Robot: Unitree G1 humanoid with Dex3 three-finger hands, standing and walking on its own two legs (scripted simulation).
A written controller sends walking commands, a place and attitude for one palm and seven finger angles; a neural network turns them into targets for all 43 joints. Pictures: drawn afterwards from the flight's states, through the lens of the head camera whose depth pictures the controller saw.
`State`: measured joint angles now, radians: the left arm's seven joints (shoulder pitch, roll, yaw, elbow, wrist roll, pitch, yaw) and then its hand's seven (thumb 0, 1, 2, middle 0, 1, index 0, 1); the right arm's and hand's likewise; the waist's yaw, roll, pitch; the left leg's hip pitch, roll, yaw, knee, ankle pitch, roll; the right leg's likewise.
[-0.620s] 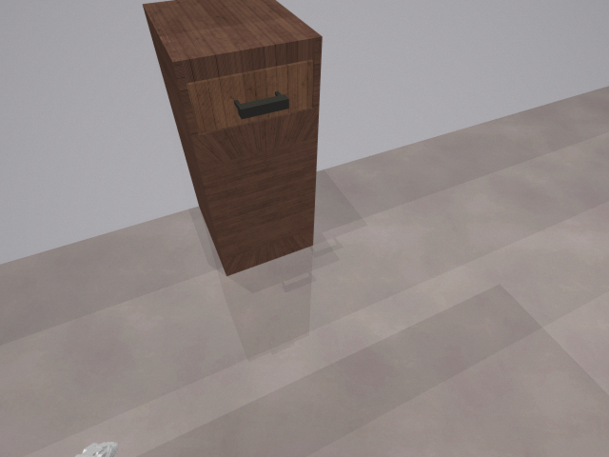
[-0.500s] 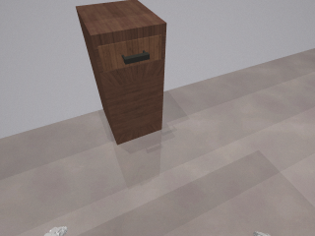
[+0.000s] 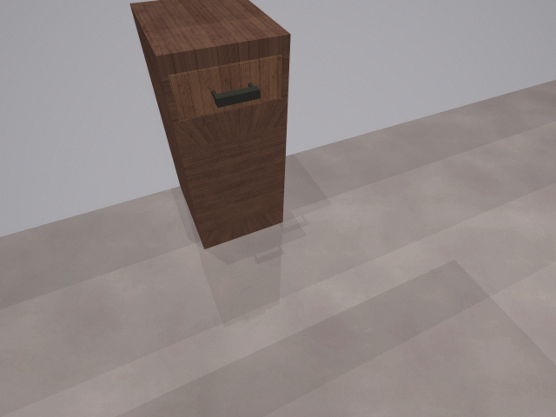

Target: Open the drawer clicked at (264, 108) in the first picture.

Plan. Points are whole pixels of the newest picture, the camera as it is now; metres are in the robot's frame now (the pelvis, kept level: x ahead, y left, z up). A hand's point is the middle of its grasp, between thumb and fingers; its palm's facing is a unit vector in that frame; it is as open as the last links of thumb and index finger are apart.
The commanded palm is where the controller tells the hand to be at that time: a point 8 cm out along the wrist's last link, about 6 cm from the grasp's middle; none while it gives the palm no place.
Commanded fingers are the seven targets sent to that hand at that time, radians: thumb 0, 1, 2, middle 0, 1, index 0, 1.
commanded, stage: stand and wait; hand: left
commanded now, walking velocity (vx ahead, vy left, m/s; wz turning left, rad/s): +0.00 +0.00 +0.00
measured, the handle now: (235, 92) +0.98 +0.18 -0.04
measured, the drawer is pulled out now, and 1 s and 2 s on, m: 0.00 0.00 0.00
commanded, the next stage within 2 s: look at it before walking up in 0.34 s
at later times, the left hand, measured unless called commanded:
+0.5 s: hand out of the picture +0.08 +0.24 -0.15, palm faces -0.03 -0.94 -0.33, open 7.4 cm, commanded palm none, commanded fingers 0.00 0.90 0.90 -0.20 -0.30 -0.20 -0.30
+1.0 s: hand out of the picture +0.08 +0.25 -0.15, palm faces -0.02 -0.94 -0.34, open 7.4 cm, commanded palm none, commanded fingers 0.00 0.90 0.90 -0.20 -0.30 -0.20 -0.30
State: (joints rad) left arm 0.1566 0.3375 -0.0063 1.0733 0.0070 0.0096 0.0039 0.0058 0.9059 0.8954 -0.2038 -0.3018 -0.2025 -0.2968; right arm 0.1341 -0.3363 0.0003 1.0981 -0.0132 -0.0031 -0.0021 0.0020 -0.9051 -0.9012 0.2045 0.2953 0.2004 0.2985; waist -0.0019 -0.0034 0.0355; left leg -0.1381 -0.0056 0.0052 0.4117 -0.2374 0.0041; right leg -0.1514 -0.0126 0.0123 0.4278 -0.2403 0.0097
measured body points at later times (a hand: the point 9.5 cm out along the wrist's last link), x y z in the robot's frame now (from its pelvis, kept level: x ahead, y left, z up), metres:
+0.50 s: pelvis +0.00 +0.00 +0.00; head +0.00 -0.01 +0.45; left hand +0.08 +0.29 -0.13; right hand +0.07 -0.30 -0.13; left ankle -0.01 +0.12 -0.74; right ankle +0.00 -0.13 -0.74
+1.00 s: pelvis +0.00 +0.00 +0.00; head +0.00 +0.00 +0.45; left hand +0.08 +0.29 -0.13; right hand +0.09 -0.30 -0.13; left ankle -0.01 +0.12 -0.74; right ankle +0.00 -0.13 -0.74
